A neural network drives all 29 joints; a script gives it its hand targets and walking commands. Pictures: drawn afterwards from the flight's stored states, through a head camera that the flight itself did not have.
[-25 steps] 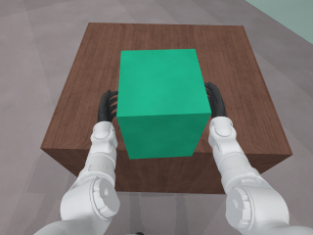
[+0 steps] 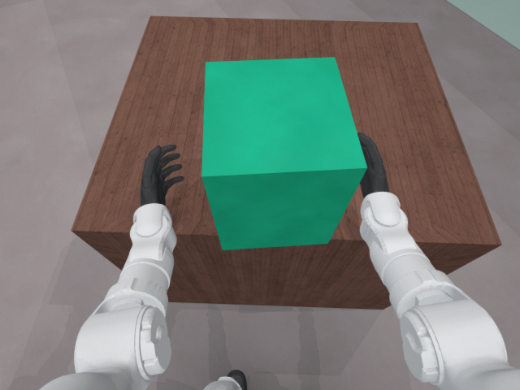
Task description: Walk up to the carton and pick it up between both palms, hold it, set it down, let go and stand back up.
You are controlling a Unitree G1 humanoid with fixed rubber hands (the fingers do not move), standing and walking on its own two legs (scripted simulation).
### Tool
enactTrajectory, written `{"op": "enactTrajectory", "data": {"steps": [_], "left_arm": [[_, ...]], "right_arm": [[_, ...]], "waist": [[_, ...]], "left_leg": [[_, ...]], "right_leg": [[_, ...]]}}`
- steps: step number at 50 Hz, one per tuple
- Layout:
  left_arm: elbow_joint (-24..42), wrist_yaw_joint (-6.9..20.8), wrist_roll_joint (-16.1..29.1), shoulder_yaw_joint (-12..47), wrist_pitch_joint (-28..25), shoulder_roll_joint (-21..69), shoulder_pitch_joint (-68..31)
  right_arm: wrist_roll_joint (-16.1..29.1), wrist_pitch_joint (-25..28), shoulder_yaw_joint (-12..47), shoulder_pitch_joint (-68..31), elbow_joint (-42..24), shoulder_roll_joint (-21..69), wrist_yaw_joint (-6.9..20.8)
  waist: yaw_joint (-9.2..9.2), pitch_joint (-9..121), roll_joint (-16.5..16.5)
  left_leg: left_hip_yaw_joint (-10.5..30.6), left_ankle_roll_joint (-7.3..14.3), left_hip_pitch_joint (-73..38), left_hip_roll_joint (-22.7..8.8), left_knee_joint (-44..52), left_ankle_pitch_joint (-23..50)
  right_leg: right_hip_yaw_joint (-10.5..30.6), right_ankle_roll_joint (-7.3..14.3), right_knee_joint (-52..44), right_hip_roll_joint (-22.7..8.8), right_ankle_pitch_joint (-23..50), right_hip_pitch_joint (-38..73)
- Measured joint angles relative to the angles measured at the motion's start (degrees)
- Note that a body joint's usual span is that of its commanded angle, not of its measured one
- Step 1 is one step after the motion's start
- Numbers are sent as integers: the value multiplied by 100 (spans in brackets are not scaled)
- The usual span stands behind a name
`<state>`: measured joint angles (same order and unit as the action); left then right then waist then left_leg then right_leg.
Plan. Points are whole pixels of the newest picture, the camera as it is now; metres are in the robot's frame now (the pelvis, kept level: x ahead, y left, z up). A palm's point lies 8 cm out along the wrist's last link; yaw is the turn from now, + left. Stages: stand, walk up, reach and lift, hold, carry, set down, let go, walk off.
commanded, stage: set down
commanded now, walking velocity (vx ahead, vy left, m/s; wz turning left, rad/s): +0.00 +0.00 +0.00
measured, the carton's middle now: (273, 162) +0.46 +0.04 +0.02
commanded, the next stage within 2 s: none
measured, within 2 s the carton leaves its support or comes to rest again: neither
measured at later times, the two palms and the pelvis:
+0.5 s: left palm (139, 253) +0.29 +0.24 +0.00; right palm (392, 250) +0.32 -0.14 +0.01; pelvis -0.05 +0.00 +0.00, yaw +0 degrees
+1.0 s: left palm (122, 292) +0.23 +0.24 +0.01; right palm (417, 292) +0.26 -0.16 +0.01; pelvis -0.04 +0.00 +0.00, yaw +0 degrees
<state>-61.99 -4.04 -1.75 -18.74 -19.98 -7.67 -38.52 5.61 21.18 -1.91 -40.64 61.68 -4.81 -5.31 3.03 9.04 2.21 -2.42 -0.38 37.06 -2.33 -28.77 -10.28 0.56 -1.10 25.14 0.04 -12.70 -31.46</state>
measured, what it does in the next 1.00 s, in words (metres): stands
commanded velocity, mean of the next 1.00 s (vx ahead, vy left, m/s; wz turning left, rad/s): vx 0.00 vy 0.00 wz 0.00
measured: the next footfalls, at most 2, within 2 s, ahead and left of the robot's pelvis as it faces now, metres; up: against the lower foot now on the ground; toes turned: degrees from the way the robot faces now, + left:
none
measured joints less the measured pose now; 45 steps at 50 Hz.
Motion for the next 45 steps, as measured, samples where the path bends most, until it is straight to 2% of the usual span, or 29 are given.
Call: {"op": "enactTrajectory", "data": {"steps": [8, 13, 23, 38, 45], "left_arm": [[447, 55, 143, 108, 3, 1, 718], [465, 56, 441, 365, -3, 1, 841], [702, 55, 612, 630, -8, 1, 1127], [1352, -23, 1006, 1107, 282, -2, 1789], [1928, -23, 1008, 1135, 578, -2, 2289]], "right_arm": [[199, 13, 112, 523, 1, -123, 44], [243, 13, 123, 737, 0, -187, 106], [347, 10, 279, 1054, -98, -199, 195], [383, -399, 315, 1730, -712, -198, 273], [383, -405, 314, 2215, -1072, -198, 274]], "waist": [[-1, 0, -28], [-1, 1, -28], [-1, 1, -28], [-1, 2, -28], [0, -10, -28]], "left_leg": [[2, 0, -28, -8, 0, 68], [4, 0, -36, -8, 0, 142], [5, 3, -74, -8, 0, 295], [5, 3, -386, -8, 0, 333], [5, 6, -748, -8, 2, 245]], "right_leg": [[0, -12, 54, 8, 71, 0], [0, -20, 72, 9, 145, 0], [0, -28, 149, 9, 264, 2], [0, -28, 251, 9, 258, 265], [0, -28, 210, 9, 180, 645]]}}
